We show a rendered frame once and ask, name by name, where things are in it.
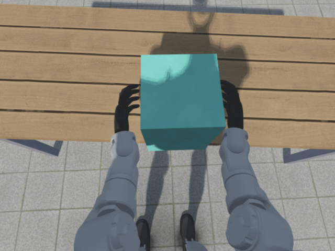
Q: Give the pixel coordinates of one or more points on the left robot hand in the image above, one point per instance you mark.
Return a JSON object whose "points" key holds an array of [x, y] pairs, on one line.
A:
{"points": [[123, 109]]}

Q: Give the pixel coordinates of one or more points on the table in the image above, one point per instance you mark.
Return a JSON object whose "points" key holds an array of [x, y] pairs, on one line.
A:
{"points": [[62, 69]]}

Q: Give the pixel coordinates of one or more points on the robot left forearm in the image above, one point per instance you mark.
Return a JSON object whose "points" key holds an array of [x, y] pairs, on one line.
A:
{"points": [[120, 185]]}

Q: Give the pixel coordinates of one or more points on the right robot hand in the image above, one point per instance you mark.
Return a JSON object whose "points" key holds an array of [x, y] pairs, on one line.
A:
{"points": [[233, 105]]}

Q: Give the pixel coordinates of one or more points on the robot left upper arm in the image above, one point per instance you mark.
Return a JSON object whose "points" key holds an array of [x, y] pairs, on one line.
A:
{"points": [[115, 231]]}

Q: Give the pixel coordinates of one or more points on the robot left foot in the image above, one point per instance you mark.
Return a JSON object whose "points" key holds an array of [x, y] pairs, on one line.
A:
{"points": [[143, 233]]}

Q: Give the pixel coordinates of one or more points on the robot right foot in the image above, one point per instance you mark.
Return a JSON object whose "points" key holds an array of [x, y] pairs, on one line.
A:
{"points": [[187, 229]]}

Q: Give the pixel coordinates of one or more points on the carton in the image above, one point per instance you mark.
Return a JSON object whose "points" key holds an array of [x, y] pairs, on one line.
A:
{"points": [[181, 101]]}

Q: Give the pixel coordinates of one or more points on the robot right forearm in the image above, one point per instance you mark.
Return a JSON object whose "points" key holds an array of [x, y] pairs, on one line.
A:
{"points": [[238, 176]]}

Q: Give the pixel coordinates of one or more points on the robot foot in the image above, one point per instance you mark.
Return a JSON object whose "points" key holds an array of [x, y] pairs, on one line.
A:
{"points": [[187, 229], [143, 233]]}

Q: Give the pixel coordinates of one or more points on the robot right upper arm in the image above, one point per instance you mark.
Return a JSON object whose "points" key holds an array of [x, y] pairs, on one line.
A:
{"points": [[251, 228]]}

